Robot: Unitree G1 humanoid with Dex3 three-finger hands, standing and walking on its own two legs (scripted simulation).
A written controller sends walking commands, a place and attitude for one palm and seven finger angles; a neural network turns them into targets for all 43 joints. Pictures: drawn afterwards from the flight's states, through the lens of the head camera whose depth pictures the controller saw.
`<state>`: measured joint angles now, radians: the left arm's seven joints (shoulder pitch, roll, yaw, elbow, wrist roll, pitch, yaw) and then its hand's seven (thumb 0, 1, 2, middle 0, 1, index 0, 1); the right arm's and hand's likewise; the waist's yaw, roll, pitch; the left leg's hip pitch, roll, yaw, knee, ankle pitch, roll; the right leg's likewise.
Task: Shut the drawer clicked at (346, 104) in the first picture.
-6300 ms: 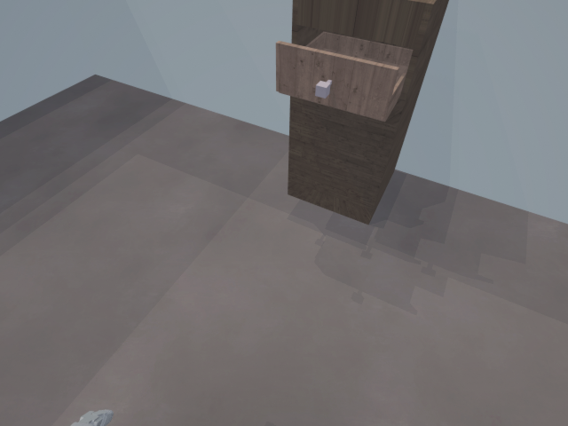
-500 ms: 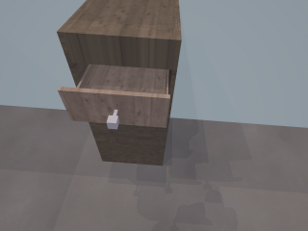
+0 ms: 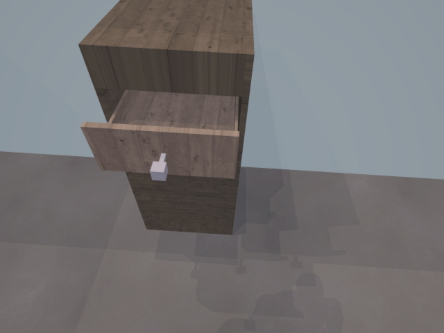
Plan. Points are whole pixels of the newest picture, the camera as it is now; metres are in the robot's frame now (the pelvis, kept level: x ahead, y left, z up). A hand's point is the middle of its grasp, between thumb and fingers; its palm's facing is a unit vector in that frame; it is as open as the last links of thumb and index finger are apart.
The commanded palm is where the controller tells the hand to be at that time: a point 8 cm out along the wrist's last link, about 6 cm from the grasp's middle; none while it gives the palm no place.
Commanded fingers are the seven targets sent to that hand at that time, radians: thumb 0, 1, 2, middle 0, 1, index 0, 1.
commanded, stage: look again from close up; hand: left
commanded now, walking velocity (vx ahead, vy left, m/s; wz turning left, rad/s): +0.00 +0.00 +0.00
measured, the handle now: (160, 165) +0.50 +0.19 -0.04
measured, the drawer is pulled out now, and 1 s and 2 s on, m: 0.16 0.16 0.16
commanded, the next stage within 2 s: shuffle to correct the standing spot in 0.54 s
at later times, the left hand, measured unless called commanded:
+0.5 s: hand out of the picture -0.04 +0.16 -0.18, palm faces +0.04 -0.98 -0.18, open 7.4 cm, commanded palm none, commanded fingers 0.00 0.90 0.90 -0.20 -0.30 -0.20 -0.30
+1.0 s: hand out of the picture -0.07 +0.15 -0.19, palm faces +0.08 -0.99 -0.13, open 7.4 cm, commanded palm none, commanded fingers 0.00 0.90 0.90 -0.20 -0.30 -0.20 -0.30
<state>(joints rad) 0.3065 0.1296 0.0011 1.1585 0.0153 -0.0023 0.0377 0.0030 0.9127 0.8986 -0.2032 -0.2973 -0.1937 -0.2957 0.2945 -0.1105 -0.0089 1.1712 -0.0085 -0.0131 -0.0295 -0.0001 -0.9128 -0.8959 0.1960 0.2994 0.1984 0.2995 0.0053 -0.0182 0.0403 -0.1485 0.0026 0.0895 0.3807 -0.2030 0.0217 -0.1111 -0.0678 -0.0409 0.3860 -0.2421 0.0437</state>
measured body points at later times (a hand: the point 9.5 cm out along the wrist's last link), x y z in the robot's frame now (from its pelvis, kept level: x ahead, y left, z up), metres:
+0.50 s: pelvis -0.04 -0.01 -0.01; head -0.05 -0.01 +0.44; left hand -0.04 +0.21 -0.17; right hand -0.02 -0.23 -0.16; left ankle +0.00 +0.10 -0.74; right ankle -0.02 -0.14 -0.74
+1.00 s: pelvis -0.02 -0.01 -0.02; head -0.02 +0.01 +0.43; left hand -0.07 +0.20 -0.18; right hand -0.04 -0.23 -0.17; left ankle +0.00 +0.10 -0.74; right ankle -0.02 -0.14 -0.74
